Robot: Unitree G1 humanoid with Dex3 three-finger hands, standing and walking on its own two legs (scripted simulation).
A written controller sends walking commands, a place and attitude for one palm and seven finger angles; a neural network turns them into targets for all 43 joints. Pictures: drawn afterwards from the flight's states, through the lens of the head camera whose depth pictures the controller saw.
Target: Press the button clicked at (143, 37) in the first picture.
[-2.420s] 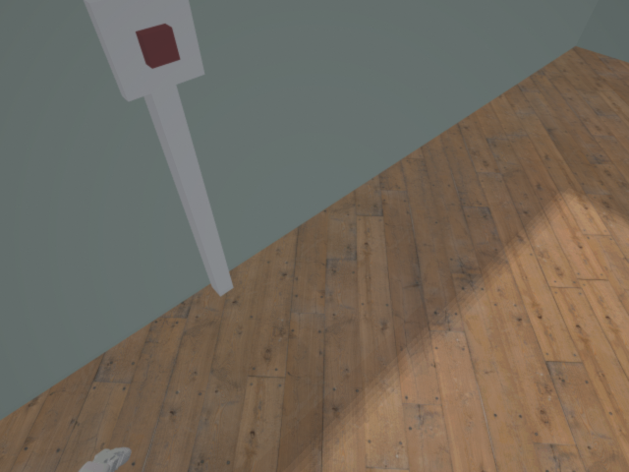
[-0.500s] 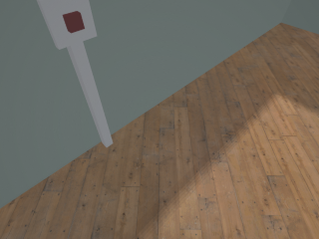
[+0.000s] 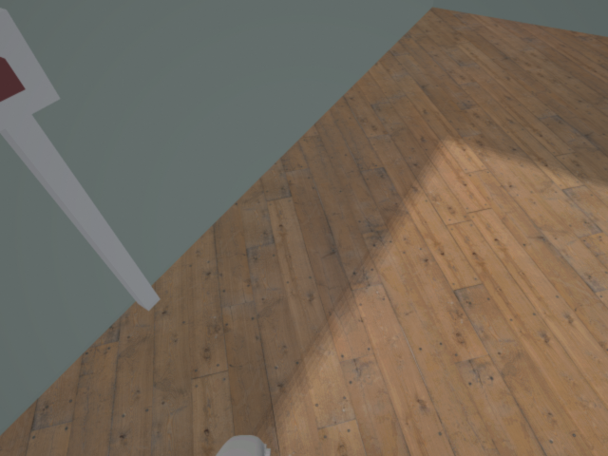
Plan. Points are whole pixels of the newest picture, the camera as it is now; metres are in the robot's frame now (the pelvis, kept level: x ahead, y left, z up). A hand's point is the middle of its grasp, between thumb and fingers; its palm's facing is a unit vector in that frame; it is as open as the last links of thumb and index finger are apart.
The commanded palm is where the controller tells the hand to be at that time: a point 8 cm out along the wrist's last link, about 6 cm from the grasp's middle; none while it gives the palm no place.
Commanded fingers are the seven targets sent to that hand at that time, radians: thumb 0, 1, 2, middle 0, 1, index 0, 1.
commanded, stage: walk to a spot facing it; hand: left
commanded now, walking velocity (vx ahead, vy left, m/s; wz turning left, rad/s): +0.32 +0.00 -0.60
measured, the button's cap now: out of the picture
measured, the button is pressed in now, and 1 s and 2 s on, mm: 0 0 0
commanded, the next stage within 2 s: turn to face it in 1.94 s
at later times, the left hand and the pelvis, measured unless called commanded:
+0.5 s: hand (149, 396) +0.23 +0.30 -0.19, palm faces -0.20 -0.96 -0.18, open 7.4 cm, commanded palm none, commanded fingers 0.00 0.90 0.90 -0.20 -0.30 -0.20 -0.30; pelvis +0.16 +0.10 -0.01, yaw -18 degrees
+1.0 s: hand (288, 264) +0.52 +0.10 -0.20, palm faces -0.61 -0.78 -0.09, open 7.4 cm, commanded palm none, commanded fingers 0.00 0.90 0.90 -0.20 -0.30 -0.20 -0.30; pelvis +0.34 +0.04 -0.03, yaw -36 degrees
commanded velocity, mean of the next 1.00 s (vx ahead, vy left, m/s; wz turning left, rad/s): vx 0.30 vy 0.00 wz -0.60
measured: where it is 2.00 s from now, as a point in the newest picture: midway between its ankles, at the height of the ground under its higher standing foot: (363, 342)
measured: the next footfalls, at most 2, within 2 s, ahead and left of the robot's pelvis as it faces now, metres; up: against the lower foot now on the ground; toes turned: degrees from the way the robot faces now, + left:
left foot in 0.34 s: +0.22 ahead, +0.17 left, +0.00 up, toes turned -9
right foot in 1.00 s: +0.38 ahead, -0.04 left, +0.00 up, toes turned -45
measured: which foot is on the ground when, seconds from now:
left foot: up 0.00-0.32, down 0.34-1.00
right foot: down 0.00-0.34, up 0.36-0.98, down 1.00-1.00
